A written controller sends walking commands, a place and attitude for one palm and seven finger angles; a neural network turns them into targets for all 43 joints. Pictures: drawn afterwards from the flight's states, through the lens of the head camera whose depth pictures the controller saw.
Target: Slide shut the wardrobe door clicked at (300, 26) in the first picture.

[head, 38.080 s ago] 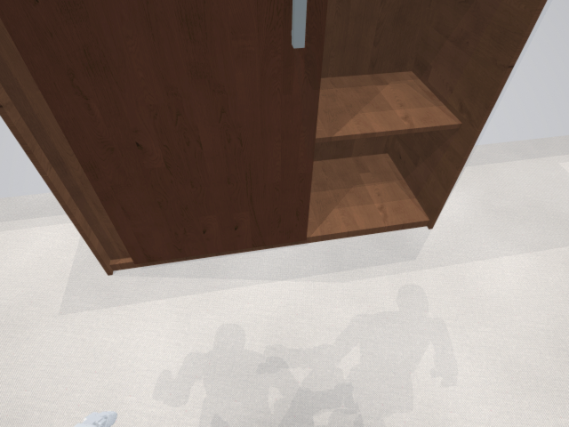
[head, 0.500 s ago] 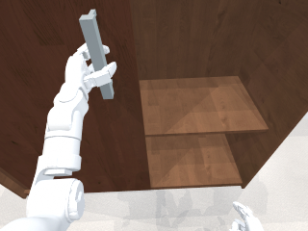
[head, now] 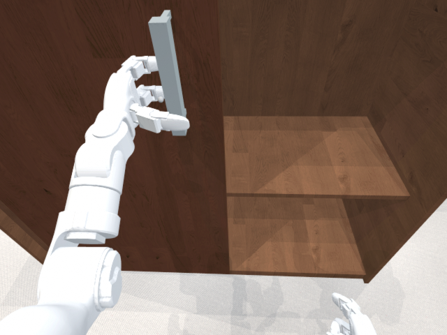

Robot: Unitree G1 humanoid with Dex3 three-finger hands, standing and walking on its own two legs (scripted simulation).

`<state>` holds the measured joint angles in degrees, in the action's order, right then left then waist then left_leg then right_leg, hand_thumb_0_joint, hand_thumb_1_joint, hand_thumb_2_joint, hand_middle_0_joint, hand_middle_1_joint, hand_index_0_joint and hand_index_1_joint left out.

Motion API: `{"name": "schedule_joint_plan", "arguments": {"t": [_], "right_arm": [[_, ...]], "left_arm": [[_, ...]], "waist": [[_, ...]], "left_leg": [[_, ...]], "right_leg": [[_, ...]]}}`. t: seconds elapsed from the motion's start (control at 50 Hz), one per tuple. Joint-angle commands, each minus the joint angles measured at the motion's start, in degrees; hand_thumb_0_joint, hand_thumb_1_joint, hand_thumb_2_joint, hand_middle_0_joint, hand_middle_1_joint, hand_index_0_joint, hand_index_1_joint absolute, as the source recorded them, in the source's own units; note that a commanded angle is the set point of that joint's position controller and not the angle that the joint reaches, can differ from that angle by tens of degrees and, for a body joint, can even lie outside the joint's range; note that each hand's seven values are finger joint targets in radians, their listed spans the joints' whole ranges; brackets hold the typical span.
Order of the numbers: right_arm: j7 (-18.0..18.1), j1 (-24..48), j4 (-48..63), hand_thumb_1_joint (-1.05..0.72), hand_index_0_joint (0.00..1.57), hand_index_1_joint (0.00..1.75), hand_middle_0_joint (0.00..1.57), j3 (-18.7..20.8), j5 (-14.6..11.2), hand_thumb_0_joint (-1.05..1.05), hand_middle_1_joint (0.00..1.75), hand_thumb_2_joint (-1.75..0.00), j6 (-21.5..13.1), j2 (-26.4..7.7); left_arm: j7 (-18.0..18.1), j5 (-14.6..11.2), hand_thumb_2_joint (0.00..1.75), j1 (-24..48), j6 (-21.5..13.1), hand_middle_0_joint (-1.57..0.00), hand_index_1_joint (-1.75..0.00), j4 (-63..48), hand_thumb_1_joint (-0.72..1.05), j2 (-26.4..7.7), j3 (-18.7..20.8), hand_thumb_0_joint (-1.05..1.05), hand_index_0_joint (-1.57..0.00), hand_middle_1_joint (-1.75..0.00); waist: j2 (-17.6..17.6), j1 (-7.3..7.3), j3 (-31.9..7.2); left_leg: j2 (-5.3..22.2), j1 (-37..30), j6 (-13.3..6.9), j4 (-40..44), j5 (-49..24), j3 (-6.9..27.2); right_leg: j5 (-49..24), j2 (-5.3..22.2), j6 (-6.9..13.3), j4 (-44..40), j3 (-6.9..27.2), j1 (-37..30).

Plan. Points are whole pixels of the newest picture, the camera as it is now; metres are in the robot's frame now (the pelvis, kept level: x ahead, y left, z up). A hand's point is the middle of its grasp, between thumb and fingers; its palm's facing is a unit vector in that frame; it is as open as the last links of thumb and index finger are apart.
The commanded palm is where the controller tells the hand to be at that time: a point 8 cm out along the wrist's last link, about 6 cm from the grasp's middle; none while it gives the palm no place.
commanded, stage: move the hooked fingers beside the handle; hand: left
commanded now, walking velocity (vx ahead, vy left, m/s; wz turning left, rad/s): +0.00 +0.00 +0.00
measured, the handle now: (173, 77) +0.50 +0.11 +0.24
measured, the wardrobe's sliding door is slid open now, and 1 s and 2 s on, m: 0.60 0.60 0.60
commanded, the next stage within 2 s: none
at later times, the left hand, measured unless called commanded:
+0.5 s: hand (142, 97) +0.43 +0.15 +0.24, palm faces +0.04 -1.00 -0.01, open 14.0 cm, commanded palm +0.41 +0.21 +0.24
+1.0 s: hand (136, 93) +0.46 +0.17 +0.23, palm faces +0.00 -1.00 -0.01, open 13.8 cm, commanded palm +0.44 +0.23 +0.24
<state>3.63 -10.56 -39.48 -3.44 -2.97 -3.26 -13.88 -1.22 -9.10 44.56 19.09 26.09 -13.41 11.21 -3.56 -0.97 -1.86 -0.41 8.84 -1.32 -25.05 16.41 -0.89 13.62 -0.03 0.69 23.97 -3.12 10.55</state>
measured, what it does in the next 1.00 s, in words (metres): stands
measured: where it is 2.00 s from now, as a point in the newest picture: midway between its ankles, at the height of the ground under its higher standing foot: outside the picture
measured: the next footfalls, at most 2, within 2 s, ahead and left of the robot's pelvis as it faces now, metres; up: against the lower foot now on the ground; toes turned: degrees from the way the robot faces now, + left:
none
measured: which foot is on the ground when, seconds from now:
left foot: down 0.00-1.00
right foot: down 0.00-1.00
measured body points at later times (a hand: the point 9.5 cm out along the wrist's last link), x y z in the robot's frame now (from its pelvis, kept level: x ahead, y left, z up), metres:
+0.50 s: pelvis -0.03 +0.01 +0.00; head -0.03 -0.01 +0.45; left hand +0.42 +0.20 +0.24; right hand +0.07 -0.25 -0.11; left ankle -0.04 +0.10 -0.74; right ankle -0.01 -0.11 -0.74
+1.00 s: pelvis -0.01 +0.01 +0.00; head +0.01 -0.01 +0.45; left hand +0.45 +0.23 +0.23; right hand +0.07 -0.26 -0.11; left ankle -0.04 +0.10 -0.74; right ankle -0.01 -0.11 -0.74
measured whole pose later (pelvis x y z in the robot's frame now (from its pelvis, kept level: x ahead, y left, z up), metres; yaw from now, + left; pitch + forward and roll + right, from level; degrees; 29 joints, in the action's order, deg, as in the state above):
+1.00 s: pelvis -0.01 +0.01 +0.00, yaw -1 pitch +3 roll -1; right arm 4.0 -19.3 -41.3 -2.0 -3.7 -10.1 -16.7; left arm -10.8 -8.1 52.0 7.5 45.9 -23.4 17.7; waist -3.3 -3.2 -1.7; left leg -0.2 12.4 -1.7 -24.5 15.3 -1.8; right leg 11.3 -0.4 0.3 21.8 -2.2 13.7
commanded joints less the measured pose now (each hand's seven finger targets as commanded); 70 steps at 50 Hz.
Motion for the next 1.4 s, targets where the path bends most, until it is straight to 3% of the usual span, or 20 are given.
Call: {"name": "schedule_joint_plan", "arguments": {"t": [0.0, 0.12, 0.2, 0.26, 0.38, 0.42, 0.48, 0.52, 0.54, 0.6, 0.66, 0.72, 0.8, 0.86, 0.9, 0.96, 1.02, 1.2, 1.26, 1.38], "right_arm": [[0.7, 4.2, 7.3, -0.9, 0.2, 0.3, 0.2, 2.5, -0.1, 0.0, 0.3, -0.9, -3.1, -7.2], [1.0, 2.5, 6.7, -0.9, 0.2, 0.3, 0.2, 2.6, -0.4, 0.0, 0.3, -0.9, -4.1, -7.8], [1.1, 1.4, 6.5, -0.9, 0.2, 0.3, 0.2, 3.0, -0.4, 0.0, 0.3, -0.9, -5.2, -8.3], [1.2, 1.0, 6.2, -0.9, 0.2, 0.3, 0.2, 3.0, -0.7, 0.0, 0.3, -0.9, -6.6, -8.2], [1.5, -1.3, 4.7, -0.9, 0.2, 0.3, 0.2, 3.0, -0.6, 0.0, 0.3, -0.9, -7.7, -9.1], [1.3, -1.5, 5.0, -0.9, 0.2, 0.3, 0.2, 2.9, -0.7, 0.0, 0.3, -0.9, -7.9, -9.1], [1.2, -2.8, 5.4, -0.9, 0.2, 0.3, 0.2, 3.3, -0.6, 0.0, 0.3, -0.9, -8.8, -9.3], [1.1, -2.9, 5.8, -0.9, 0.2, 0.3, 0.2, 3.3, -0.7, 0.0, 0.3, -0.9, -9.2, -9.3], [1.1, -3.1, 5.6, -0.9, 0.2, 0.3, 0.2, 3.4, -0.9, 0.0, 0.3, -0.9, -9.4, -9.2], [1.3, -4.5, 4.5, -0.9, 0.2, 0.3, 0.2, 3.7, -1.0, 0.0, 0.3, -0.9, -9.5, -10.1], [1.5, -5.4, 4.0, -0.9, 0.2, 0.3, 0.2, 3.6, -1.1, 0.0, 0.3, -0.9, -9.7, -10.3], [1.2, -6.0, 4.3, -0.9, 0.2, 0.3, 0.2, 3.5, -0.9, 0.0, 0.3, -0.9, -10.1, -10.2], [1.0, -7.0, 5.1, -0.9, 0.2, 0.3, 0.2, 3.9, -0.4, 0.0, 0.3, -0.9, -10.4, -10.3], [0.9, -7.1, 5.3, -0.9, 0.2, 0.3, 0.2, 4.1, -0.7, 0.0, 0.3, -0.9, -10.2, -10.2], [0.8, -6.8, 5.5, -0.9, 0.2, 0.3, 0.2, 4.1, -0.9, 0.0, 0.3, -0.9, -9.8, -10.6], [0.8, -6.7, 5.2, -0.9, 0.2, 0.3, 0.2, 4.1, -1.0, 0.0, 0.3, -0.9, -9.7, -10.4], [0.6, -6.0, 6.0, -0.9, 0.2, 0.3, 0.2, 4.0, -1.0, 0.0, 0.3, -0.9, -9.1, -10.3], [0.3, -3.6, 7.5, -0.9, 0.2, 0.3, 0.2, 3.9, -1.1, 0.0, 0.3, -0.9, -7.6, -9.9], [0.6, -3.5, 7.2, -0.9, 0.2, 0.3, 0.2, 3.8, -1.2, 0.0, 0.3, -0.9, -7.2, -9.7], [0.8, -2.9, 7.0, -0.9, 0.2, 0.3, 0.2, 3.5, -1.0, 0.0, 0.3, -0.9, -7.3, -9.2]], "left_arm": [[0.1, -0.3, 0.3, 29.7, -5.3, -0.3, -1.2, -9.7, -0.5, -12.9, 3.8, 0.0, -0.3, -1.2], [-0.9, -0.1, 0.3, 32.9, -6.8, -0.3, -1.2, -5.7, -0.5, -14.2, 3.4, 0.0, -0.3, -1.2], [-1.3, 0.0, 0.3, 33.8, -8.6, -0.3, -1.2, -4.9, -0.5, -16.0, 4.6, 0.0, -0.3, -1.2], [-2.0, -0.3, 0.3, 37.4, -9.8, -0.3, -1.2, -4.7, -0.5, -13.4, 2.1, 0.0, -0.3, -1.2], [-2.3, 0.1, 0.3, 37.5, -11.0, -0.3, -1.2, 3.4, -0.5, -19.7, 6.8, 0.0, -0.3, -1.2], [-2.6, 0.7, 0.3, 37.8, -11.9, -0.3, -1.2, 4.3, -0.5, -20.0, 6.2, 0.0, -0.3, -1.2], [-3.4, 1.1, 0.3, 38.8, -14.0, -0.3, -1.2, 3.9, -0.5, -21.3, 6.9, 0.0, -0.3, -1.2], [-4.5, 0.9, 0.3, 38.9, -15.0, -0.3, -1.2, 2.6, -0.5, -20.9, 6.1, 0.0, -0.3, -1.2], [-5.2, 0.6, 0.3, 39.3, -15.0, -0.3, -1.2, 3.7, -0.5, -19.2, 4.9, 0.0, -0.3, -1.2], [-6.3, -0.1, 0.3, 37.8, -14.3, -0.3, -1.2, 9.4, -0.5, -21.3, 6.9, 0.0, -0.3, -1.2], [-6.9, 0.1, 0.3, 40.1, -13.9, -0.3, -1.2, 12.1, -0.5, -21.7, 7.1, 0.0, -0.3, -1.2], [-6.8, 0.9, 0.3, 42.0, -15.3, -0.3, -1.2, 11.2, -0.5, -23.1, 7.2, 0.0, -0.3, -1.2], [-7.5, 1.0, 0.3, 41.7, -18.0, -0.3, -1.2, 6.2, -0.5, -25.5, 8.7, 0.0, -0.3, -1.2], [-8.7, 0.3, 0.3, 40.4, -17.4, -0.3, -1.2, 5.9, -0.5, -24.3, 8.8, 0.0, -0.3, -1.2], [-9.2, -0.1, 0.3, 38.1, -16.3, -0.3, -1.2, 6.5, -0.5, -24.9, 9.1, 0.0, -0.3, -1.2], [-9.5, -0.5, 0.3, 38.7, -14.8, -0.3, -1.2, 6.4, -0.5, -23.4, 8.8, 0.0, -0.3, -1.2], [-9.3, -0.4, 0.3, 34.7, -14.1, -0.3, -1.2, 4.8, -0.5, -25.2, 10.4, 0.0, -0.3, -1.2], [-8.8, -0.6, 0.3, 32.2, -11.9, -0.3, -1.2, -0.4, -0.5, -23.3, 9.0, 0.0, -0.3, -1.2], [-8.8, -0.3, 0.3, 34.5, -11.0, -0.3, -1.2, 1.0, -0.5, -21.1, 7.3, 0.0, -0.3, -1.2], [-8.0, -0.1, 0.3, 40.3, -11.7, -0.3, -1.2, -1.5, -0.5, -18.9, 4.9, 0.0, -0.3, -1.2]], "waist": [[4.4, -0.14, -17.1], [4.2, -1.18, -14.2], [3.4, -0.89, -16.6], [1.8, -2.04, -16.3], [5.4, -1.88, -13.6], [2.4, -1.79, -13.3], [3.5, -1.89, -16.2], [0.7, -2.03, -17.5], [1.1, -2.5, -17.1], [5.2, -2.6, -14.5], [5.0, -3.25, -13.2], [1.8, -3.21, -14.5], [1.0, -2.41, -21.8], [1.4, -2.6, -22.6], [1.6, -1.83, -21.0], [2.2, -2.68, -18.2], [1.7, -1.45, -18.9], [1.5, -0.81, -20.1], [3.3, -1.96, -18.2], [-0.6, -2.86, -21.1]], "left_leg": [[0.2, -5.0, -0.5, 0.7, -22.8, 1.9], [0.4, -2.7, -0.5, 2.3, -16.9, 2.3], [0.6, -4.0, -0.4, 2.6, -15.9, 2.8], [0.7, -4.9, -0.3, 3.0, -14.1, 3.0], [0.7, -1.0, -0.6, 4.0, -9.7, 2.7], [0.7, -0.8, -0.5, 4.1, -9.1, 2.4], [1.0, -2.1, -0.6, 3.9, -11.2, 2.5], [1.0, -3.5, -0.3, 3.6, -12.6, 2.7], [1.0, -4.0, -0.4, 3.3, -12.7, 2.6], [1.1, -1.6, -0.6, 3.4, -11.0, 2.5], [1.0, -0.4, -0.8, 3.5, -9.0, 2.3], [0.8, -0.9, -0.7, 3.1, -10.2, 2.3], [0.9, -4.9, -0.5, 1.6, -18.5, 2.3], [0.9, -5.8, -0.7, 1.0, -21.8, 2.0], [0.8, -4.9, -0.6, 1.1, -22.7, 2.0], [0.8, -4.3, -0.9, 0.8, -22.3, 1.6], [0.7, -4.1, -1.0, 0.7, -24.1, 1.5], [0.7, -5.7, -0.8, -0.4, -28.3, 1.5], [0.8, -4.8, -0.9, -0.2, -26.2, 1.8], [0.7, -7.7, -0.5, -1.0, -27.3, 2.5]], "right_leg": [[-21.1, -0.2, 1.1, -0.9, 1.0, -5.8], [-14.6, -0.3, 1.0, -2.5, 1.2, -3.7], [-12.3, -0.4, 1.3, -2.8, 1.2, -3.9], [-10.6, -0.5, 1.2, -3.4, 1.5, -1.8], [-7.2, -0.4, 0.9, -4.4, 1.9, -1.4], [-6.6, -0.2, 1.0, -4.5, 2.1, -1.2], [-8.7, -0.3, 1.0, -4.1, 2.1, -2.2], [-9.9, -0.3, 1.2, -3.8, 2.1, -2.5], [-10.2, -0.5, 1.1, -4.0, 2.2, -1.6], [-9.0, -0.6, 0.9, -4.5, 1.8, -0.9], [-7.4, -0.6, 0.6, -4.7, 1.9, 1.1], [-8.3, -0.4, 0.8, -4.3, 2.2, 0.7], [-16.2, -0.4, 1.1, -2.7, 2.0, -3.7], [-20.1, -0.8, 0.9, -2.3, 2.0, -4.1], [-20.7, -0.7, 1.2, -2.3, 1.5, -4.7], [-21.2, -0.9, 0.8, -2.7, 1.5, -2.8], [-22.9, -0.8, 1.1, -2.2, 1.4, -4.6], [-25.7, -0.7, 1.2, -1.2, 1.1, -5.3], [-24.2, -0.8, 1.0, -1.2, 0.9, -3.2], [-23.6, -0.6, 1.2, -0.8, 1.1, -1.9]]}}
